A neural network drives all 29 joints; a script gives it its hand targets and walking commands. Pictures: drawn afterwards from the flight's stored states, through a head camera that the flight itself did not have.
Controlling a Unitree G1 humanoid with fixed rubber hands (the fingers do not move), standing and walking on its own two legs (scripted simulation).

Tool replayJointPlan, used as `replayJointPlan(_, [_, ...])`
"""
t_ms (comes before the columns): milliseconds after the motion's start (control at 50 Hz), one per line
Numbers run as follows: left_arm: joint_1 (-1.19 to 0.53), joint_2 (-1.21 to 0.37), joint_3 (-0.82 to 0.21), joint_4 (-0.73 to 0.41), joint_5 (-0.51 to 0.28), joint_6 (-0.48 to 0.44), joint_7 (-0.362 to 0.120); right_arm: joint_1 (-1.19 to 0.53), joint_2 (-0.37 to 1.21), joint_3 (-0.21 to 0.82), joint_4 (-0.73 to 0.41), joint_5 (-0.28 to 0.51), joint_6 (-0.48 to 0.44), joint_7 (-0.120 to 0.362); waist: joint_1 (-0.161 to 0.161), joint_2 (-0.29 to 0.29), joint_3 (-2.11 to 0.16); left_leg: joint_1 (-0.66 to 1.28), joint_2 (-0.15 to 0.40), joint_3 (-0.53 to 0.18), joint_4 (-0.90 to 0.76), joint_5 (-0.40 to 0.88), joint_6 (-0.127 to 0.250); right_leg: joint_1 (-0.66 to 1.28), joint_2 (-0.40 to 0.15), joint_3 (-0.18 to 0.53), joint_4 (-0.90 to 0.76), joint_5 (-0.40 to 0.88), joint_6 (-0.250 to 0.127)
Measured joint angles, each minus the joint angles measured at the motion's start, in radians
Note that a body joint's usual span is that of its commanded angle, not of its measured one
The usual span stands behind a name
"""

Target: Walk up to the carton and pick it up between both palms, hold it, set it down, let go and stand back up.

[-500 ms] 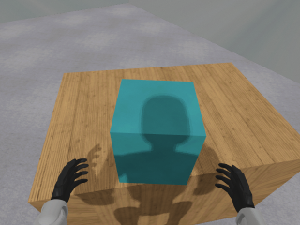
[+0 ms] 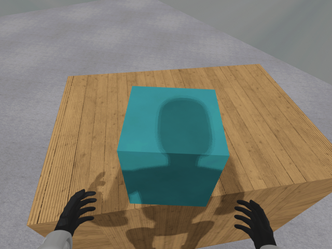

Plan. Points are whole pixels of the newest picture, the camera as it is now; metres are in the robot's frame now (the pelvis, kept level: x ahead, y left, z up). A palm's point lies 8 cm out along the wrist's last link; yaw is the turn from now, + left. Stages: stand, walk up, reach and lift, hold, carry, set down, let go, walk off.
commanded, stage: set down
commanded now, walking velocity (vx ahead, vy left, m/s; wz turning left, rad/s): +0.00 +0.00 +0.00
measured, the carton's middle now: (170, 149) +0.36 +0.02 +0.04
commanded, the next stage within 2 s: let go in 0.62 s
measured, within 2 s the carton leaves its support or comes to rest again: neither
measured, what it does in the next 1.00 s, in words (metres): stands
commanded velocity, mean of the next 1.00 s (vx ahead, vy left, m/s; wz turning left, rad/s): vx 0.00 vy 0.00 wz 0.00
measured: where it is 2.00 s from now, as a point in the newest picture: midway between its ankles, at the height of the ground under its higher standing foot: outside the picture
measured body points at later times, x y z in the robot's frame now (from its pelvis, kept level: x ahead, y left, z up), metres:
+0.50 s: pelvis -0.02 -0.01 +0.00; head -0.03 -0.02 +0.45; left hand +0.19 +0.24 -0.01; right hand +0.16 -0.19 -0.07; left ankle -0.01 +0.10 -0.75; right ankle -0.02 -0.10 -0.75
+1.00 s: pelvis -0.05 -0.01 -0.01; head -0.09 -0.04 +0.44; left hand +0.18 +0.23 -0.01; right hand +0.16 -0.22 -0.09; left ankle -0.01 +0.10 -0.75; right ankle -0.02 -0.10 -0.75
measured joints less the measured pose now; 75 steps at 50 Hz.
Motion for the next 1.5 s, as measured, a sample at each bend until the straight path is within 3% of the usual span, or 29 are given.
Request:
replayJointPlan(480, [-0.139, -0.03, 0.036, 0.099, 0.046, 0.152, -0.035, -0.079, 0.034, -0.01, 0.176, -0.081, 0.119, -0.003, 0.001, 0.037, 0.001, 0.015, 0.002, 0.005, 0.005, 0.014, -0.003, -0.01, 0.001, 0.003, 0.054, -0.011, -0.007])
replayJointPlan(720, [-0.257, -0.038, 0.045, 0.217, 0.085, 0.22, -0.072, -0.208, 0.025, -0.029, 0.408, -0.119, 0.151, 0.017, -0.001, 0.057, -0.011, -0.003, 0.0, -0.005, 0.039, 0.014, -0.005, -0.034, -0.002, -0.009, 0.109, -0.026, -0.011])
replayJointPlan(920, [-0.374, -0.041, 0.05, 0.354, 0.115, 0.24, -0.089, -0.32, 0.015, -0.045, 0.561, -0.154, 0.11, 0.032, -0.006, 0.072, -0.007, -0.026, -0.001, -0.01, 0.087, 0.009, -0.007, -0.066, -0.007, -0.019, 0.183, -0.046, -0.015])
replayJointPlan(960, [-0.336, -0.036, 0.035, 0.332, 0.143, 0.18, -0.076, -0.303, 0.018, -0.063, 0.532, -0.171, 0.027, 0.038, -0.021, 0.065, 0.011, -0.012, -0.004, -0.01, 0.087, 0.017, -0.001, -0.061, -0.009, -0.02, 0.201, -0.053, -0.019])
replayJointPlan(1020, [-0.282, -0.039, 0.042, 0.346, 0.169, 0.037, -0.053, -0.271, -0.004, -0.081, 0.577, -0.208, -0.127, 0.048, -0.034, 0.045, 0.024, 0.012, -0.008, -0.009, 0.086, 0.012, -0.003, -0.047, -0.014, -0.019, 0.223, -0.068, -0.023])
replayJointPlan(1100, [-0.268, -0.022, 0.036, 0.39, 0.149, -0.057, -0.03, -0.23, -0.031, -0.084, 0.642, -0.227, -0.213, 0.064, -0.038, 0.017, 0.021, 0.028, -0.01, -0.017, 0.093, 0.007, -0.012, -0.033, -0.016, -0.026, 0.242, -0.084, -0.028])
replayJointPlan(1160, [-0.268, -0.011, 0.025, 0.394, 0.139, -0.062, -0.021, -0.2, -0.036, -0.062, 0.637, -0.208, -0.215, 0.069, -0.036, 0.001, 0.007, 0.02, -0.009, -0.027, 0.116, -0.005, -0.019, -0.033, -0.017, -0.037, 0.254, -0.095, -0.031])
replayJointPlan(1200, [-0.278, -0.014, 0.017, 0.39, 0.129, -0.053, -0.015, -0.15, -0.038, -0.04, 0.566, -0.209, -0.227, 0.058, -0.035, -0.013, 0.009, 0.015, -0.018, -0.04, 0.141, -0.028, -0.037, -0.031, -0.029, -0.052, 0.275, -0.111, -0.03])
replayJointPlan(1260, [-0.209, 0.014, -0.007, 0.41, 0.124, -0.205, -0.023, -0.127, -0.046, -0.038, 0.593, -0.214, -0.171, 0.069, -0.048, -0.008, -0.063, -0.126, -0.004, -0.033, 0.319, -0.246, -0.027, -0.108, -0.015, -0.05, 0.274, -0.216, -0.025])
replayJointPlan(1300, [-0.166, 0.04, -0.001, 0.385, 0.124, -0.29, -0.02, -0.119, -0.044, -0.046, 0.619, -0.215, -0.126, 0.084, -0.046, -0.051, -0.053, -0.181, -0.023, -0.004, 0.459, -0.266, 0.006, -0.136, -0.025, -0.008, 0.229, -0.233, -0.026])
replayJointPlan(1340, [-0.132, 0.042, 0.013, 0.323, 0.147, -0.336, -0.015, -0.086, -0.064, -0.063, 0.622, -0.208, -0.12, 0.094, -0.061, -0.051, -0.024, -0.175, -0.024, -0.013, 0.356, -0.204, 0.04, -0.18, -0.024, 0.014, 0.208, -0.179, -0.011])
replayJointPlan(1380, [-0.138, 0.027, -0.003, 0.252, 0.157, -0.369, -0.03, -0.034, -0.116, -0.092, 0.64, -0.214, -0.137, 0.104, -0.087, 0.032, 0.029, -0.166, 0.007, -0.083, 0.208, -0.119, 0.072, -0.201, -0.001, 0.0, 0.231, -0.068, 0.014])
replayJointPlan(1400, [-0.153, 0.024, -0.014, 0.236, 0.15, -0.392, -0.039, -0.029, -0.12, -0.1, 0.684, -0.223, -0.13, 0.107, -0.076, 0.037, 0.059, -0.168, -0.003, -0.083, 0.187, -0.051, 0.045, -0.199, -0.017, 0.013, 0.238, -0.063, 0.012])
replayJointPlan(1440, [-0.162, -0.008, -0.009, 0.251, 0.135, -0.417, -0.024, -0.063, -0.106, -0.092, 0.738, -0.245, -0.096, 0.108, -0.015, 0.021, 0.086, -0.135, -0.017, -0.018, 0.153, -0.033, 0.007, -0.232, -0.032, 0.079, 0.301, -0.104, 0.022])
replayJointPlan(1460, [-0.142, -0.025, -0.003, 0.26, 0.141, -0.414, -0.013, -0.074, -0.101, -0.088, 0.726, -0.249, -0.091, 0.109, -0.017, 0.031, 0.06, -0.14, -0.011, -0.003, 0.153, -0.049, 0.004, -0.245, -0.03, 0.086, 0.31, -0.126, 0.026])
replayJointPlan(1500, [-0.111, -0.028, -0.007, 0.26, 0.156, -0.394, -0.002, -0.079, -0.079, -0.087, 0.702, -0.232, -0.104, 0.12, -0.057, 0.039, 0.002, -0.164, -0.018, -0.023, 0.177, -0.118, 0.007, -0.24, -0.044, 0.062, 0.285, -0.125, 0.047])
